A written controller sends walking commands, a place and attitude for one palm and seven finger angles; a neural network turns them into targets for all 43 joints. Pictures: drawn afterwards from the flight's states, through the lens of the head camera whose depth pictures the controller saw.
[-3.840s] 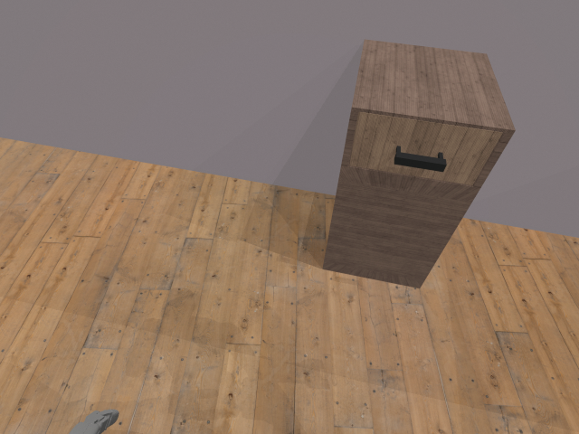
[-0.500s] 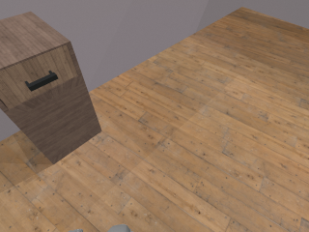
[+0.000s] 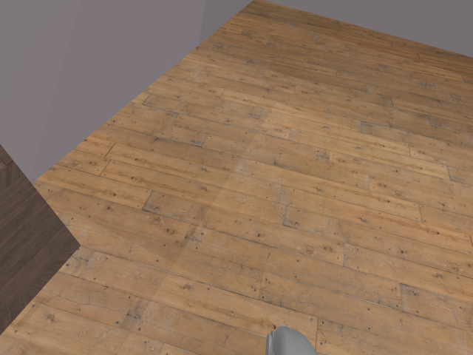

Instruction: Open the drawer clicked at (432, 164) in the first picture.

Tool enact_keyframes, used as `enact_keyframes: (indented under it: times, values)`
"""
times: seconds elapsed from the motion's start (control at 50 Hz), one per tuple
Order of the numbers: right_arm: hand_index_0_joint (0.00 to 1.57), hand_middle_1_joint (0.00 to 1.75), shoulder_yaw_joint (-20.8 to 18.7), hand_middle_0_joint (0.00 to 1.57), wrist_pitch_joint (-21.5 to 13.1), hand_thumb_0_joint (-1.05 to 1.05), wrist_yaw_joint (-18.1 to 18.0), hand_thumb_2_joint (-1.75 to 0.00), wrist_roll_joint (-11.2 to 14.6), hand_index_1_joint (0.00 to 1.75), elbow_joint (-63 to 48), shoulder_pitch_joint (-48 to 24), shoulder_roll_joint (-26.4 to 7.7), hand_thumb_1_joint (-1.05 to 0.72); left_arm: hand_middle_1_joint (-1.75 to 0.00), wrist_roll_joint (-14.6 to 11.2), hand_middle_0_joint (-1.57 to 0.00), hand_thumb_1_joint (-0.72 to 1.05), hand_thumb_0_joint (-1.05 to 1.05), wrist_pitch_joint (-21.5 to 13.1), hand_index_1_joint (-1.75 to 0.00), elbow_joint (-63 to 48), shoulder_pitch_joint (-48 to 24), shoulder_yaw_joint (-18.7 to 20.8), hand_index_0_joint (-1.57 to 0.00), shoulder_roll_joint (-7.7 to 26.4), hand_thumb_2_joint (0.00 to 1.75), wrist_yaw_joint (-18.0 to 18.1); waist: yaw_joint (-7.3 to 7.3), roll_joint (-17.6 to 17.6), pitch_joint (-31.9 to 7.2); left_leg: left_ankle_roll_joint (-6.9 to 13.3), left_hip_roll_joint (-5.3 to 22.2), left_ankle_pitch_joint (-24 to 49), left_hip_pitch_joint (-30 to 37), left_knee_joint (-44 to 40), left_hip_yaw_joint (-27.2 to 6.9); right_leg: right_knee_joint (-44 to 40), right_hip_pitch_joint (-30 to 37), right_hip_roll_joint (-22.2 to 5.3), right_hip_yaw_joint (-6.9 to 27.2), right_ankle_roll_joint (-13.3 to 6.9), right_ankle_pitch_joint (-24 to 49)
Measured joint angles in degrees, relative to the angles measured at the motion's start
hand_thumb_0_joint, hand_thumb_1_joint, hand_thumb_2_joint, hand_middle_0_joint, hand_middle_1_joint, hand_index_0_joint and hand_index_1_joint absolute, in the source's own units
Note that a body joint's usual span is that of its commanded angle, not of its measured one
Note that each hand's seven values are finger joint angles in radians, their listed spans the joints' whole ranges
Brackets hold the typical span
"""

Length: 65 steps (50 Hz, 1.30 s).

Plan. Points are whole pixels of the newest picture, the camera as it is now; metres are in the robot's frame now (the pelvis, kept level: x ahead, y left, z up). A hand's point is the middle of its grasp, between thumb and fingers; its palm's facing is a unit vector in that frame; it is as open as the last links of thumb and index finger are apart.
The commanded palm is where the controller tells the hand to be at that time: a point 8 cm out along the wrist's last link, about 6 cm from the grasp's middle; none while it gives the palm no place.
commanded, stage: walk to a spot facing it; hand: left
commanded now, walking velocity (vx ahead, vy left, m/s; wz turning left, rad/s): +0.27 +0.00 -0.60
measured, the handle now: out of the picture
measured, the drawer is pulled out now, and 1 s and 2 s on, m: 0.00 0.00 0.00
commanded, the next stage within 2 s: turn to face it in 0.92 s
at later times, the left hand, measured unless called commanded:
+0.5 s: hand (176, 285) +0.27 +0.13 -0.16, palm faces -0.20 -0.95 -0.22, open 7.4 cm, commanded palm none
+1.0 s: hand (202, 194) +0.52 +0.10 -0.16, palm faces -0.50 -0.84 -0.22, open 7.4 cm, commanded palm none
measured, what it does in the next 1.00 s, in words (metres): walks ahead, turning right: right foot, then left foot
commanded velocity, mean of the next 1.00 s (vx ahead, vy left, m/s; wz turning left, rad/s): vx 0.15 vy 0.00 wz -0.57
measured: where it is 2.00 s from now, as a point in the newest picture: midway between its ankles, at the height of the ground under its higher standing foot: (248, 322)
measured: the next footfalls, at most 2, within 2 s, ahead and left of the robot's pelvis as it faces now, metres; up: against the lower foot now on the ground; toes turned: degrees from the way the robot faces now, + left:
right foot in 0.16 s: +0.18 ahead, -0.13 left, +0.00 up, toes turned -14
left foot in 0.66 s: +0.43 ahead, +0.05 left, +0.00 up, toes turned -15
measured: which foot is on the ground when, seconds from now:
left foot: down 0.00-0.16, up 0.18-0.64, down 0.66-1.00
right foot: up 0.00-0.14, down 0.16-0.66, up 0.68-1.00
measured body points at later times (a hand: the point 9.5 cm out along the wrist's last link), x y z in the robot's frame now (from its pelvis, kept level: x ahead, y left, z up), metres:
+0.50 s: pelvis +0.19 -0.05 +0.00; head +0.21 -0.07 +0.45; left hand +0.28 +0.18 -0.14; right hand +0.26 -0.32 -0.13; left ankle +0.31 +0.11 -0.67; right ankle +0.15 -0.12 -0.74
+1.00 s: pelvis +0.33 -0.03 +0.00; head +0.37 -0.04 +0.45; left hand +0.54 +0.14 -0.15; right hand +0.23 -0.27 -0.14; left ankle +0.39 +0.06 -0.74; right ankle +0.27 -0.17 -0.67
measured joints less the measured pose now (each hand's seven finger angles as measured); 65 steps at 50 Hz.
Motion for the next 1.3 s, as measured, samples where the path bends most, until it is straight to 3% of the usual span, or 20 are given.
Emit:
enact_keyframes:
  times: [0.1, 0.16, 0.18, 0.22, 0.28, 0.36, 0.44, 0.6, 0.66, 0.68, 0.72, 0.78, 0.86, 1.0, 1.08, 1.12, 1.14, 1.16, 1.22, 1.3]
  values:
    - [0.2, 0.29, -0.48, 0.21, 0.23, 0.01, 0.38, -0.89, -0.49, 0.3, 1.93, 2.0, 0.04, -0.91, -0.3, -0.07, -0.19, 0.92, 0.01, -1.03, -0.29, -1.13, -5.04, -1.01, -0.19, -1.71, 0.9, -0.24, -2.16, 1.56, 2.46, -2.43, 1.55, -4.42, 2.77, 2.44, 3.34, -13.96, 3.62, 1.19, -3.87, -2.63, -4.23]
    - [0.2, 0.29, -0.77, 0.21, 0.88, 0.01, 1.03, -0.89, 0.02, 0.3, 2.85, 3.28, -0.08, -0.91, -0.3, -0.1, -0.19, 0.91, 0.01, -3.54, -0.29, -2.86, -7.03, -1.32, -0.19, -1.63, 0.9, -0.22, -1.95, 2.26, 3.14, -3.88, 4.95, -8.42, 1.7, 12.67, 4.4, -22.55, 8.77, 3.77, -5.82, -5.68, -2.7]
    - [0.2, 0.29, -0.79, 0.21, 1.44, 0.01, 1.42, -0.89, 0.43, 0.3, 3.03, 3.15, -0.17, -0.91, -0.3, -0.16, -0.19, 0.91, 0.01, -4.76, -0.29, -3.34, -7.35, -1.34, -0.19, -1.44, 0.9, 0.03, -1.35, 2.41, 3.27, -3.64, 6.5, -7.94, -1.08, 21.1, 2.24, -21.85, 8.92, 4.54, -5.81, -7.53, -0.75]
    - [0.2, 0.29, -0.92, 0.21, 2.79, 0.01, 1.67, -0.89, 0.95, 0.3, 2.84, 0.8, -0.44, -0.91, -0.3, -1.04, -0.2, 0.91, 0.01, -6.02, -0.29, -3.96, -7.35, -1.34, -0.2, -0.81, 0.9, 0.84, -0.99, 1.85, 3.57, -3.46, 5.88, -8.98, -9.63, 40.59, -7.0, -18.81, 9.32, 5.39, -5.02, -9.18, -3.23]
    - [0.2, 0.29, -1.52, 0.21, 3.1, 0.01, 1.71, -0.89, 0.68, 0.3, 0.62, -4.34, -1.17, -0.91, -0.3, -1.57, -0.2, 0.91, 0.0, -5.91, -0.29, -3.52, -5.64, -1.33, -0.2, -0.02, 0.9, 1.88, -0.6, 0.95, 2.7, -3.2, 4.7, -2.47, -20.55, 53.68, -14.45, -22.52, 13.73, 6.66, -3.2, -8.91, -4.33]
    - [0.2, 0.29, -2.17, 0.2, 2.16, 0.01, 1.61, -0.89, 0.0, 0.3, -4.39, -12.02, -3.17, -0.91, -0.3, -1.04, -0.2, 0.91, 0.0, -6.32, -0.3, -1.65, -1.9, -1.8, -0.2, -0.35, 0.9, 2.28, -0.06, 1.79, 0.43, -3.86, 5.57, 3.2, -30.58, 48.78, -17.63, -29.7, 18.37, 7.92, 0.26, -8.69, -2.27]
    - [0.2, 0.29, -2.35, 0.2, 1.39, 0.01, 1.97, -0.89, -0.19, 0.3, -8.09, -17.83, -4.46, -0.91, -0.3, -0.75, -0.2, 0.91, 0.0, -6.71, -0.3, -0.39, 1.56, -2.05, -0.2, -1.12, 0.9, 2.09, 1.01, 2.9, -1.03, -4.87, 5.55, 7.49, -35.51, 40.73, -19.03, -33.36, 21.37, 8.3, 3.26, -7.99, -2.2]
    - [0.2, 0.29, -1.48, 0.2, 1.41, 0.01, 2.62, -0.89, 0.16, 0.3, -9.66, -22.68, -4.57, -0.91, -0.3, -0.6, -0.2, 0.91, 0.01, -6.59, -0.3, -0.24, 6.94, -1.76, -0.2, -1.17, 0.9, 2.47, 5.63, 2.29, -1.24, -4.86, 1.44, 7.64, -31.01, 20.48, -17.86, -33.29, 26.04, 8.28, 7.6, -5.82, -7.13]
    - [0.2, 0.29, -0.6, 0.2, 0.81, 0.01, 2.3, -0.89, 0.27, 0.3, -9.89, -22.92, -3.99, -0.91, -0.3, -0.95, -0.2, 0.91, 0.01, -5.8, -0.3, 0.13, 9.34, -1.34, -0.2, -0.65, 0.9, 2.75, 6.75, 1.33, -1.43, -3.69, -0.71, 11.57, -24.48, 10.15, -15.96, -28.64, 26.28, 8.37, 9.87, -4.54, -11.4]
    - [0.2, 0.29, -0.34, 0.2, 0.35, 0.01, 2.05, -0.89, 0.08, 0.3, -9.85, -23.21, -3.45, -0.91, -0.3, -1.33, -0.2, 0.91, 0.01, -5.35, -0.3, 0.6, 9.5, -1.07, -0.2, -0.22, 0.9, 2.76, 6.7, 0.42, -1.01, -1.75, -0.99, 13.38, -23.92, 10.5, -15.02, -23.58, 24.54, 8.18, 10.42, -4.25, -12.84]
    - [0.2, 0.29, 0.57, 0.2, 0.1, 0.01, 1.95, -0.89, 0.04, 0.3, -10.19, -23.24, -2.58, -0.91, -0.3, -1.58, -0.2, 0.91, 0.01, -4.41, -0.3, 1.48, 9.06, -0.72, -0.2, 0.52, 0.9, 2.76, 6.77, -0.77, 0.17, 0.37, -0.2, 10.17, -22.7, 13.56, -12.52, -7.5, 18.6, 7.61, 8.92, -3.17, -18.2]
    - [0.2, 0.29, 1.14, 0.21, 0.46, 0.0, 1.65, -0.89, 0.12, 0.3, -10.17, -21.19, -1.6, -0.91, -0.3, -0.94, -0.2, 0.91, 0.01, -2.97, -0.29, 1.74, 8.03, -0.11, -0.2, 1.43, 0.9, 2.13, 5.51, -0.93, 0.4, 0.59, 1.39, 7.29, -18.95, 12.46, -9.84, 7.41, 11.14, 5.45, 4.47, -1.46, -17.56]
    - [0.2, 0.29, 0.63, 0.21, 1.31, 0.0, 1.12, -0.89, 0.12, 0.3, -8.15, -17.49, -1.66, -0.91, -0.3, -0.74, -0.2, 0.91, 0.01, -1.54, -0.29, -0.71, 4.81, 0.63, -0.19, 2.24, 0.9, 1.38, 4.18, -0.11, 0.59, 0.57, 2.57, 7.54, -15.23, 8.94, -7.35, 10.14, 5.1, 2.09, 1.49, -0.2, -12.14]
    - [0.2, 0.29, -1.86, 0.21, 2.61, 0.0, 0.83, -0.89, -0.04, 0.3, -5.16, -12.48, -4.57, -0.92, -0.3, -0.55, -0.19, 0.92, 0.01, -0.3, -0.29, -4.2, -0.93, 1.23, -0.19, 1.98, 0.9, 1.23, 1.52, 1.45, 0.86, -0.13, 3.78, 6.04, -11.84, 6.99, -1.87, -2.41, 4.54, -1.11, 0.21, 0.94, -7.72]
    - [0.2, 0.29, -2.73, 0.2, 2.9, 0.0, 1.26, -0.89, -0.39, 0.3, -4.14, -10.33, -6.04, -0.92, -0.3, -0.38, -0.19, 0.92, 0.01, -1.01, -0.29, -5.02, -3.84, 0.48, -0.19, 1.52, 0.9, 1.53, -0.77, 2.88, 1.17, -1.54, 5.38, 3.67, -11.56, 9.46, 0.6, -14.64, 9.63, -0.41, -1.05, 0.12, -7.88]
    - [0.2, 0.29, -2.85, 0.2, 2.96, 0.0, 1.45, -0.89, -0.28, 0.3, -3.39, -8.52, -6.38, -0.91, -0.3, -0.17, -0.19, 0.92, 0.01, -2.34, -0.29, -5.28, -4.89, -0.34, -0.19, 1.46, 0.9, 1.89, -1.8, 3.12, 0.6, -2.66, 6.07, 1.65, -12.34, 12.58, 0.93, -23.83, 14.35, 0.25, -1.48, -0.97, -2.66]
    - [0.2, 0.29, -2.83, 0.2, 3.18, 0.0, 1.53, -0.89, -0.02, 0.3, -2.73, -7.88, -6.67, -0.91, -0.3, 0.02, -0.19, 0.92, 0.01, -3.41, -0.29, -4.99, -5.6, -0.77, -0.19, 1.07, 0.9, 2.29, -2.01, 3.73, 0.37, -2.83, 6.69, 0.4, -13.66, 15.52, -0.24, -24.97, 15.05, 0.7, -1.72, -2.11, -3.98]
    - [0.2, 0.29, -2.72, 0.2, 3.74, 0.01, 1.39, -0.89, 0.29, 0.3, -2.01, -7.68, -7.0, -0.91, -0.3, -0.1, -0.19, 0.92, 0.01, -4.3, -0.29, -4.54, -6.44, -1.42, -0.19, 0.35, 0.9, 2.68, -2.38, 4.72, 0.56, -2.91, 6.52, -3.39, -15.32, 19.05, -3.72, -23.96, 14.96, 1.17, -2.11, -3.05, -5.11]
    - [0.2, 0.29, -2.1, 0.2, 5.28, 0.01, 0.89, -0.89, 0.8, 0.3, -0.34, -6.7, -6.74, -0.91, -0.3, -0.35, -0.19, 0.91, 0.0, -5.51, -0.29, -3.51, -7.87, -3.43, -0.19, -1.92, 0.9, 3.25, -3.2, 5.85, 0.18, -2.97, 3.71, -9.71, -19.07, 27.45, -12.21, -24.24, 17.14, 0.92, -3.62, -4.19, -6.1]
    - [0.19, 0.29, -1.41, 0.2, 6.23, 0.01, 1.27, -0.89, 0.9, 0.3, 0.65, -6.46, -4.49, -0.91, -0.3, -0.5, -0.2, 0.91, 0.0, -4.96, -0.3, -2.57, -8.33, -4.61, -0.2, -4.26, 0.9, 3.76, -3.14, 4.53, -1.04, -3.69, 1.18, -7.41, -22.43, 33.87, -15.56, -26.94, 20.67, -0.48, -5.59, -3.98, -5.65]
